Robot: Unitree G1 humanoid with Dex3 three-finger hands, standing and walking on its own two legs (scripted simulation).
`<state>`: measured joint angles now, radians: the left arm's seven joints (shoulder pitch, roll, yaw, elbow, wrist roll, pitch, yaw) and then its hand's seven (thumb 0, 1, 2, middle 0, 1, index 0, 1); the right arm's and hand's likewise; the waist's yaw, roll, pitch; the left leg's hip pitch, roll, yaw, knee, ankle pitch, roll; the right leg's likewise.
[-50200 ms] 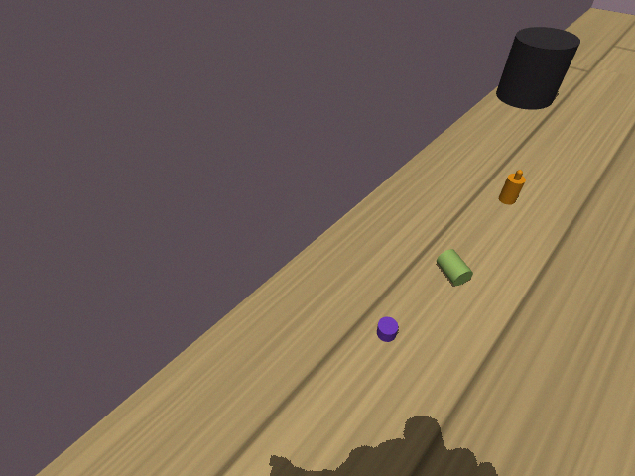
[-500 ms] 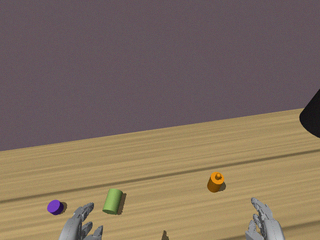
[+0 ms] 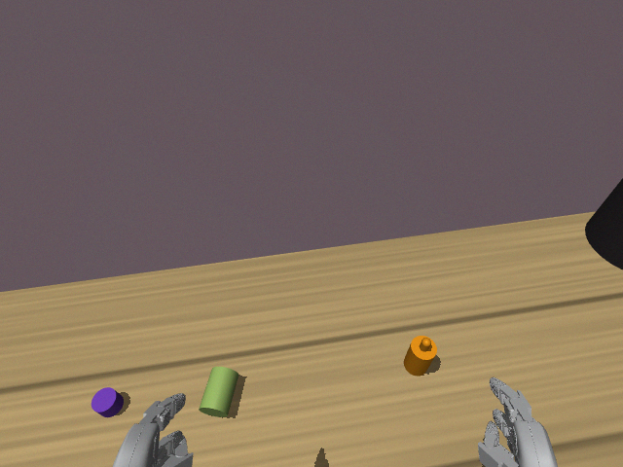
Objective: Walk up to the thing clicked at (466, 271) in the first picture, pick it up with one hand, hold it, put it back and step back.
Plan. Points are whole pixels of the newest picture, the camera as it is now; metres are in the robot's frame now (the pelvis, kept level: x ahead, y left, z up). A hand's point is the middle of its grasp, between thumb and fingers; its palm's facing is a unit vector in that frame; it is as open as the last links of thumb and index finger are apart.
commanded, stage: home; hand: left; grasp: from above
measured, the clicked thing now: (219, 391) +0.45 +0.32 -0.67
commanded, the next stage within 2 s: stand in 0.78 s
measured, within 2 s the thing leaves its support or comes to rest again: neither
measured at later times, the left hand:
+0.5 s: hand (186, 455) +0.17 +0.18 -0.05, palm faces +0.03 -0.98 -0.21, open 7.4 cm
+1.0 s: hand (178, 462) +0.17 +0.20 -0.08, palm faces +0.00 -0.95 -0.31, open 7.4 cm
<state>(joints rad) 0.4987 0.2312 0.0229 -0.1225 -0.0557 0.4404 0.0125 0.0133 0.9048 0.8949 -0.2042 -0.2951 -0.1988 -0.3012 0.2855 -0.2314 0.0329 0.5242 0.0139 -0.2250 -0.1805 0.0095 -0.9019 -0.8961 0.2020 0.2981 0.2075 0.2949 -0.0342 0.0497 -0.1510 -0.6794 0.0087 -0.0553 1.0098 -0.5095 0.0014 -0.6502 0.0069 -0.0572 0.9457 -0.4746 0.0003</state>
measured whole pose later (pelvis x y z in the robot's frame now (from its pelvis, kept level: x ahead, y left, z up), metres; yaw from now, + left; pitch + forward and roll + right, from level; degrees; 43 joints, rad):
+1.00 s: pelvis +0.00 +0.00 +0.02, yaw +0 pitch +4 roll +0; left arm 0.26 0.26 0.01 0.35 0.04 0.15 0.02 0.01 0.91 0.90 -0.21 -0.30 -0.20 -0.30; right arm 0.18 -0.26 0.02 0.73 -0.09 -0.08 -0.06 0.01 -0.90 -0.90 0.20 0.30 0.21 0.29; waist 0.02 0.00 -0.01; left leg -0.50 -0.02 -0.02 0.88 -0.46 0.01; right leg -0.50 -0.02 -0.02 0.87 -0.45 0.00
